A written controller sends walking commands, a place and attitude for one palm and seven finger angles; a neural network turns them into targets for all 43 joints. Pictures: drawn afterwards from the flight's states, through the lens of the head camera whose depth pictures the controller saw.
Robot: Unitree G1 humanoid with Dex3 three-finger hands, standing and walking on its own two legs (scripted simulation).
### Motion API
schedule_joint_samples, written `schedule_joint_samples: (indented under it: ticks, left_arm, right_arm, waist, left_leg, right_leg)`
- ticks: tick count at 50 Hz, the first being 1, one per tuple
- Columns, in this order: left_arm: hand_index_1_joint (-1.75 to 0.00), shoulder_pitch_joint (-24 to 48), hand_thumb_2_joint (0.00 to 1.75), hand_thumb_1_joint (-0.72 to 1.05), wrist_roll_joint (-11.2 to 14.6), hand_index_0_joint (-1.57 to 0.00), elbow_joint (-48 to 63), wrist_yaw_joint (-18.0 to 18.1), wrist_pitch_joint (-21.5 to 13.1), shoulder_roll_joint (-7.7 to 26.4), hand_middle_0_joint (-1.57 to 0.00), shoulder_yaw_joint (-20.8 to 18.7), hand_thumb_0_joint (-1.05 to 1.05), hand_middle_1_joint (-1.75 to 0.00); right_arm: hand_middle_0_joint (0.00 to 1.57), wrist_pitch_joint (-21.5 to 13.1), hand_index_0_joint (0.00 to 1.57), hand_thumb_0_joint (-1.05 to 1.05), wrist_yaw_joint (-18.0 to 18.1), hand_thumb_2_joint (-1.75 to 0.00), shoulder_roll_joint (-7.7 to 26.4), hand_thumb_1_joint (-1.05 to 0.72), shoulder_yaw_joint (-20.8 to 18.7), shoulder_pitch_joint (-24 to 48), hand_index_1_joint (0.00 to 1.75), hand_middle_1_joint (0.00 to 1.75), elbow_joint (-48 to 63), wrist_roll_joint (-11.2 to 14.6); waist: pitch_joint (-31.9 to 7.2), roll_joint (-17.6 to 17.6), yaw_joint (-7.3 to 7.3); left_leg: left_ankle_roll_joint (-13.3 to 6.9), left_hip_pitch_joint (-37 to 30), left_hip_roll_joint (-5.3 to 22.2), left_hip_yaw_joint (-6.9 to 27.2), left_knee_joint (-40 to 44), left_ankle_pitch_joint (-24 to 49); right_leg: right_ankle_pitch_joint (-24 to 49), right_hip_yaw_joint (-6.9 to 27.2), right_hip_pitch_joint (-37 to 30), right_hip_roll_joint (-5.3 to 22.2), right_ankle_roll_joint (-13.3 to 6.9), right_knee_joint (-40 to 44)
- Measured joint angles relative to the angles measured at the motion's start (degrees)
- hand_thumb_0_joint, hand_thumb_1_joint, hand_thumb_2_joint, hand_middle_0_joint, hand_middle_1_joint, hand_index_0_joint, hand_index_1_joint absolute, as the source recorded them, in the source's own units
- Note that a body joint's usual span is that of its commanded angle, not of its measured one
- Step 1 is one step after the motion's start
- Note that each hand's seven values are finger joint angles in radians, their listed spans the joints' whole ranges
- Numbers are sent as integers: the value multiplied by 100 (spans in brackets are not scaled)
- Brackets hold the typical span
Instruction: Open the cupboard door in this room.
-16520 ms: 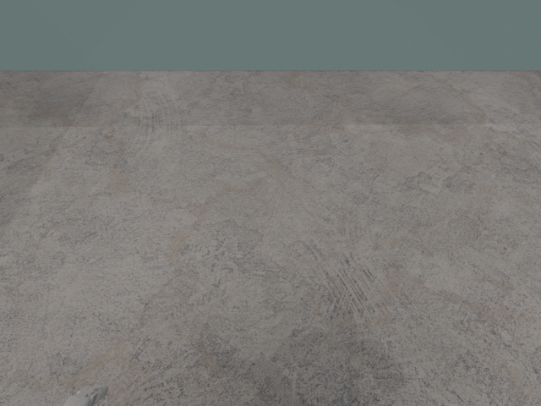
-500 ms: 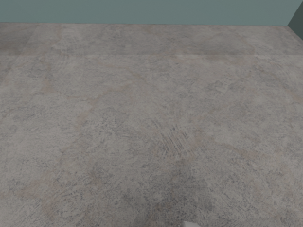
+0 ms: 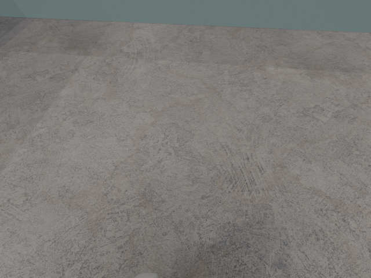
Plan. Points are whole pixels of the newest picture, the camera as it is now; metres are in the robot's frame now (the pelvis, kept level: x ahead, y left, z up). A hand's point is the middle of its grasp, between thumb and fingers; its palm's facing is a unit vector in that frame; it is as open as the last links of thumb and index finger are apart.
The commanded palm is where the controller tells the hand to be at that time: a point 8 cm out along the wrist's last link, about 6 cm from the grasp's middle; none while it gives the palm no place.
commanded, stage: turn or walk to find it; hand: left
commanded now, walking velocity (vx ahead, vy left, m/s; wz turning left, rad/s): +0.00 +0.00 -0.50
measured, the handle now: out of the picture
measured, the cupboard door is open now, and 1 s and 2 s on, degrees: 0 0 0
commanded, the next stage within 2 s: none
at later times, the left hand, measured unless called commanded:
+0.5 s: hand out of the picture +0.06 +0.20 -0.17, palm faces -0.13 -0.95 -0.27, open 7.4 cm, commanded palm none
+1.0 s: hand (116, 268) +0.16 +0.20 -0.16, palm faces -0.43 -0.87 -0.23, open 7.4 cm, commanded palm none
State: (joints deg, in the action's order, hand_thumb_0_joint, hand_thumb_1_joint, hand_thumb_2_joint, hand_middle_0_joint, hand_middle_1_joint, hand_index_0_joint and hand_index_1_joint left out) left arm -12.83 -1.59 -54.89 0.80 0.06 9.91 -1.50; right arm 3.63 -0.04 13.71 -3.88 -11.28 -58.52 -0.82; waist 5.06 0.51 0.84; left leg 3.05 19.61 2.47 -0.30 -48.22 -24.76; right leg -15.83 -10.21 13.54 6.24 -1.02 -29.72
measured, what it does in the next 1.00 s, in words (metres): steps on the spot, turning right: left foot, then right foot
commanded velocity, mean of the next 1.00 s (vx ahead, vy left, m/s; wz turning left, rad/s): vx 0.00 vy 0.00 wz -0.50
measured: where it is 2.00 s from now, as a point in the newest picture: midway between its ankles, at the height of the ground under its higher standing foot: outside the picture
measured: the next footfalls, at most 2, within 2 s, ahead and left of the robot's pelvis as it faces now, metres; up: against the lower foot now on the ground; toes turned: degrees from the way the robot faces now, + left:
left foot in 0.08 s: +0.01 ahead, +0.16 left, +0.00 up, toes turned +2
right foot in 0.38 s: +0.01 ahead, -0.10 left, +0.00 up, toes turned -17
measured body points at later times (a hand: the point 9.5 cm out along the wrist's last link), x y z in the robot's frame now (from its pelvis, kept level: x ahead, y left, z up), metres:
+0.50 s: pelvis -0.03 +0.01 -0.01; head +0.01 -0.02 +0.43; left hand +0.06 +0.25 -0.15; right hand +0.01 -0.26 -0.17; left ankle -0.03 +0.15 -0.68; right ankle -0.03 -0.09 -0.74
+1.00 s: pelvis -0.03 +0.05 +0.00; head +0.01 +0.04 +0.45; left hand +0.18 +0.24 -0.14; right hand -0.11 -0.19 -0.14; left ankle +0.01 +0.16 -0.74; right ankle -0.11 -0.06 -0.66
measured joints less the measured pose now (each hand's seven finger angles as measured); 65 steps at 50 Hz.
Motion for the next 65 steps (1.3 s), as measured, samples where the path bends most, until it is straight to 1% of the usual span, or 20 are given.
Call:
schedule_joint_samples:
  ticks: [4,8,13,16,19,20,22,26,32,37,39,42,45,47,50,55,58,60,62,65]
  left_arm:
    - [-30,-260,90,91,61,-20,-362,12,62,65,-20,-1,0,-30]
    - [-30,-365,90,91,110,-20,-690,-21,303,226,-20,-83,0,-30]
    - [-30,-295,90,91,90,-20,-682,-109,409,213,-20,-196,1,-30]
    - [-30,-195,90,91,72,-20,-543,-152,372,187,-20,-227,1,-30]
    - [-30,-136,90,91,51,-20,-355,-186,262,210,-20,-241,1,-30]
    - [-30,-90,90,91,31,-20,-325,-174,206,197,-20,-245,0,-30]
    - [-30,19,90,91,41,-20,-241,-137,136,146,-20,-220,0,-30]
    - [-30,86,90,91,38,-20,-74,-81,167,115,-20,-211,0,-30]
    - [-30,160,90,91,17,-20,14,-125,233,230,-20,-191,0,-30]
    - [-30,285,90,91,21,-20,101,-143,295,387,-20,-231,0,-30]
    - [-30,323,90,91,68,-20,145,-148,350,466,-20,-253,0,-30]
    - [-30,442,90,91,49,-20,144,-172,447,590,-20,-318,0,-30]
    - [-30,492,90,91,32,-20,189,-234,453,631,-20,-364,0,-30]
    - [-30,507,90,91,42,-20,227,-255,445,625,-20,-367,0,-30]
    - [-30,544,90,91,57,-20,253,-267,461,580,-20,-342,0,-30]
    - [-30,662,90,91,65,-20,253,-279,447,455,-20,-266,1,-29]
    - [-30,703,90,91,71,-20,306,-286,329,390,-20,-202,1,-30]
    - [-30,757,90,91,70,-20,299,-232,190,278,-20,-152,0,-30]
    - [-30,735,90,91,91,-20,328,-170,141,175,-20,-116,0,-30]
    - [-30,642,90,91,95,-20,326,-112,175,83,-20,-100,0,-30]
  right_arm:
    - [19,-255,20,1,71,-90,-84,-91,125,192,30,30,-44,15]
    - [19,-371,20,1,161,-90,-428,-91,235,374,30,30,-73,-18]
    - [20,-348,20,0,212,-90,-542,-92,177,505,30,30,25,-49]
    - [20,-308,20,0,174,-90,-462,-92,116,543,30,30,60,-64]
    - [20,-262,21,0,145,-90,-348,-92,53,502,30,30,87,-41]
    - [20,-239,21,0,138,-90,-279,-92,19,494,30,30,99,-22]
    - [20,-122,20,0,161,-90,-135,-91,-27,488,30,30,119,14]
    - [20,-7,20,1,143,-90,12,-91,-45,537,30,30,163,8]
    - [19,-65,20,1,106,-90,75,-91,-3,455,30,30,351,-4]
    - [19,-188,20,1,143,-90,49,-91,72,332,30,30,464,32]
    - [19,-296,20,1,162,-90,24,-91,111,220,30,30,510,22]
    - [19,-323,20,1,164,-90,-121,-91,188,82,30,30,527,-28]
    - [20,-310,20,1,165,-90,-222,-91,224,-70,30,30,488,-62]
    - [20,-320,20,1,161,-90,-273,-91,223,-142,30,30,454,-67]
    - [20,-342,20,1,140,-90,-327,-91,200,-214,30,30,408,-66]
    - [20,-337,20,1,80,-90,-321,-91,124,-242,30,30,354,-76]
    - [20,-304,20,1,49,-90,-238,-90,70,-301,30,30,335,-53]
    - [20,-200,20,1,61,-90,-103,-91,33,-257,30,30,309,-19]
    - [20,-50,20,1,126,-90,-16,-91,19,-167,30,30,271,-2]
    - [20,-3,20,1,141,-90,50,-91,6,-20,30,30,274,-19]
  waist:
    - [-103,43,123]
    - [-75,-277,222]
    - [4,-165,196]
    - [61,-44,172]
    - [66,37,167]
    - [83,129,153]
    - [145,264,116]
    - [181,185,138]
    - [72,-23,55]
    - [-11,-166,18]
    - [-76,-209,-28]
    - [-24,-345,-54]
    - [-6,-300,-71]
    - [1,-251,-80]
    - [21,-167,-109]
    - [97,-15,-225]
    - [95,73,-267]
    - [185,278,-313]
    - [217,317,-308]
    - [225,263,-256]
  left_leg:
    - [-103,-866,106,-160,1884,802]
    - [-176,-1044,74,-470,1881,545]
    - [-185,-1096,207,-667,1907,599]
    - [-130,-1053,314,-798,1760,534]
    - [-24,-891,434,-943,1316,306]
    - [-32,-729,533,-922,976,203]
    - [-66,-265,464,-535,-26,-396]
    - [-85,440,177,-158,-1339,-237]
    - [-23,445,74,-119,-679,79]
    - [-60,-121,-20,-183,805,298]
    - [-178,-418,-29,-229,1565,575]
    - [-325,-455,-5,-441,1507,651]
    - [-345,-631,105,-596,1782,788]
    - [-339,-708,173,-703,1928,856]
    - [-306,-765,281,-873,2013,881]
    - [-166,-724,518,-1193,1792,743]
    - [-11,-558,691,-1353,1325,501]
    - [33,-197,777,-1023,425,-50]
    - [35,239,564,-563,-624,-498]
    - [80,676,374,-272,-1473,-190]
  right_leg:
    - [-54,46,166,-165,115,-214]
    - [-720,484,353,-210,233,-911]
    - [-1242,678,716,-320,266,-2090]
    - [-1124,567,624,-312,286,-1755]
    - [-251,441,284,-332,249,-756]
    - [-188,411,292,-399,136,-719]
    - [-296,391,375,-480,-61,-861]
    - [-39,638,374,-558,-130,-494]
    - [355,1011,392,-659,-97,-18]
    - [429,1288,588,-762,30,-95]
    - [273,1376,796,-817,93,-406]
    - [-847,1363,1289,-836,224,-1906]
    - [-882,1169,1609,-753,347,-3220]
    - [-831,1061,1627,-637,419,-3510]
    - [-910,935,1430,-467,485,-3231]
    - [-1070,713,836,-341,426,-1897]
    - [-294,564,283,-374,292,-609]
    - [-244,520,297,-519,67,-646]
    - [-399,580,323,-562,-86,-703]
    - [-249,734,219,-615,-131,-396]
